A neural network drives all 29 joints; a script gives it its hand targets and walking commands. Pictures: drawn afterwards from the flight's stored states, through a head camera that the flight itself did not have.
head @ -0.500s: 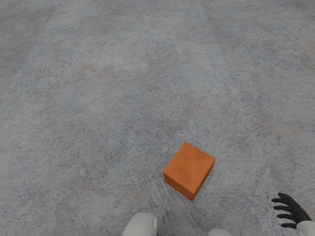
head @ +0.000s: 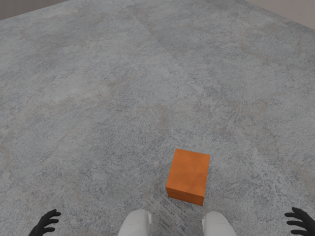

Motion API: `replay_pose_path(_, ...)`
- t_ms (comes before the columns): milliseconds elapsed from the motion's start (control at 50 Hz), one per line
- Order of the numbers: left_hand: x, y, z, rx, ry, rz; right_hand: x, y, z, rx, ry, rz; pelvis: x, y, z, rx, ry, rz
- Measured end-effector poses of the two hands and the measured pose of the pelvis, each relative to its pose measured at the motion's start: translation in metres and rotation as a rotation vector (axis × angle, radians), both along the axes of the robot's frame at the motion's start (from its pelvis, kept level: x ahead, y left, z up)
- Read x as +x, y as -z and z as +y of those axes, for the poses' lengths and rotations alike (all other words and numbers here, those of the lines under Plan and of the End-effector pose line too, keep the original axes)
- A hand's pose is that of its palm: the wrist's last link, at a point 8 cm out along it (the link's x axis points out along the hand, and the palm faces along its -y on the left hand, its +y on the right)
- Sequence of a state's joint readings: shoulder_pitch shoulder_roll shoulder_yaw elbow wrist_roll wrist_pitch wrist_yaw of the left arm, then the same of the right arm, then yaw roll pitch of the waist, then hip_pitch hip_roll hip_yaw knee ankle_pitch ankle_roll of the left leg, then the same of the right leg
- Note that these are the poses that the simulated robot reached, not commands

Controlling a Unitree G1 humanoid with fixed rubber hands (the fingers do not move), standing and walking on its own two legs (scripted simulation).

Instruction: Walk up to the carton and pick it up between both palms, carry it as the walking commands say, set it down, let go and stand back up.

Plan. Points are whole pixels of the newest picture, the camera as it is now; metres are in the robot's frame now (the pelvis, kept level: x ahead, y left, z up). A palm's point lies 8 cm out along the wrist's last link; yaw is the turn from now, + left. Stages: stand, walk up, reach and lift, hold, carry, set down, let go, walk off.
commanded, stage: walk up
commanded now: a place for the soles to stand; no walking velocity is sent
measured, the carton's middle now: (188, 176) +0.49 -0.08 -0.62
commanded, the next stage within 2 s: none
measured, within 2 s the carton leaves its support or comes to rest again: neither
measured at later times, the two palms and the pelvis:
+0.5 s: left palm (48, 204) +0.21 +0.35 -0.06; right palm out of the picture +0.01 -0.24 -0.05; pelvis +0.02 +0.09 +0.03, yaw -17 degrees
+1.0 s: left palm (64, 190) +0.25 +0.30 -0.04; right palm out of the picture -0.03 -0.24 -0.05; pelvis +0.03 +0.07 +0.07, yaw -24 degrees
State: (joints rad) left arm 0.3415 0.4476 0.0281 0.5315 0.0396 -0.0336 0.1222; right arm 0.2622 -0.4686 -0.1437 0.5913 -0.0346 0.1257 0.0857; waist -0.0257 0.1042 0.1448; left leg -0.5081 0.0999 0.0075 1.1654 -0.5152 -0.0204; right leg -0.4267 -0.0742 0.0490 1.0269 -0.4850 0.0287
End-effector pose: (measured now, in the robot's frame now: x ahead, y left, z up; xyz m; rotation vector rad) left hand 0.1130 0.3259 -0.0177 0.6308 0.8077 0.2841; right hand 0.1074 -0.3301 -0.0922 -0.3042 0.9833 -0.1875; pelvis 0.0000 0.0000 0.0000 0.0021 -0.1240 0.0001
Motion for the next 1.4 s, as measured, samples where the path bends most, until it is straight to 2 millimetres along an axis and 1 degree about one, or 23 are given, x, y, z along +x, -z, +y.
replay_pose_path(60, 0.018, 0.011, 0.027, -0.037, 0.025, 0.0, 0.001, -0.006, 0.023, -0.023, 0.016, -0.042, 0.005, 0.006, 0.029, 0.027, 0.033, -0.003)
replay_pose_path(100, 0.03, 0.019, 0.043, -0.065, 0.02, 0.013, -0.003, -0.008, 0.04, -0.037, 0.027, -0.063, 0.008, 0.008, 0.044, 0.032, 0.069, -0.003)
replay_pose_path(160, 0.049, 0.028, 0.057, -0.088, 0.043, 0.039, -0.014, -0.012, 0.063, -0.038, 0.067, -0.08, 0.009, 0.007, 0.056, 0.033, 0.117, -0.005)
replay_pose_path(200, 0.062, 0.033, 0.061, -0.103, 0.064, 0.054, -0.025, -0.015, 0.075, -0.04, 0.086, -0.075, 0.008, 0.005, 0.062, 0.03, 0.146, -0.005)
replay_pose_path(260, 0.077, 0.04, 0.058, -0.13, 0.114, 0.091, -0.042, -0.017, 0.085, -0.044, 0.119, -0.051, 0.006, 0.002, 0.068, 0.031, 0.196, 0.001)
replay_pose_path(320, 0.086, 0.046, 0.047, -0.169, 0.167, 0.141, -0.059, -0.017, 0.086, -0.051, 0.157, -0.021, 0.005, -0.002, 0.074, 0.003, 0.231, 0.001)
replay_pose_path(380, 0.09, 0.045, 0.038, -0.214, 0.197, 0.161, -0.076, -0.022, 0.088, -0.047, 0.216, 0.027, 0.009, -0.011, 0.081, -0.004, 0.234, 0.016)
replay_pose_path(480, 0.099, 0.041, 0.029, -0.257, 0.206, 0.2, -0.096, -0.039, 0.091, -0.072, 0.271, 0.064, 0.019, -0.029, 0.091, 0.016, 0.281, 0.027)
replay_pose_path(580, 0.113, 0.041, 0.025, -0.23, 0.23, 0.245, -0.116, -0.048, 0.089, -0.095, 0.325, 0.069, 0.018, -0.036, 0.088, 0.013, 0.345, 0.025)
replay_pose_path(680, 0.119, 0.037, 0.013, -0.211, 0.258, 0.276, -0.134, -0.042, 0.085, -0.051, 0.388, 0.098, 0.014, -0.039, 0.08, 0.003, 0.372, 0.026)
replay_pose_path(760, 0.121, 0.03, 0.005, -0.208, 0.262, 0.292, -0.145, -0.041, 0.087, -0.01, 0.439, 0.131, 0.019, -0.047, 0.078, 0.019, 0.397, 0.034)
replay_pose_path(840, 0.124, 0.024, -0.004, -0.223, 0.255, 0.324, -0.15, -0.043, 0.091, 0.004, 0.448, 0.16, 0.027, -0.057, 0.075, 0.027, 0.406, 0.044)
replay_pose_path(900, 0.127, 0.022, -0.011, -0.227, 0.255, 0.341, -0.15, -0.044, 0.091, 0.016, 0.457, 0.174, 0.031, -0.062, 0.072, 0.026, 0.412, 0.046)
replay_pose_path(1020, 0.133, 0.021, -0.024, -0.221, 0.262, 0.36, -0.138, -0.044, 0.086, 0.039, 0.481, 0.163, 0.034, -0.067, 0.065, 0.026, 0.424, 0.049)
replay_pose_path(1120, 0.136, 0.021, -0.031, -0.217, 0.26, 0.368, -0.128, -0.045, 0.079, 0.039, 0.488, 0.148, 0.036, -0.067, 0.061, 0.029, 0.432, 0.051)
replay_pose_path(1240, 0.135, 0.022, -0.034, -0.211, 0.252, 0.382, -0.123, -0.044, 0.074, 0.039, 0.493, 0.149, 0.038, -0.068, 0.057, 0.029, 0.436, 0.054)
replay_pose_path(1400, 0.131, 0.023, -0.031, -0.194, 0.236, 0.41, -0.126, -0.04, 0.075, 0.049, 0.512, 0.173, 0.043, -0.068, 0.053, 0.029, 0.443, 0.06)
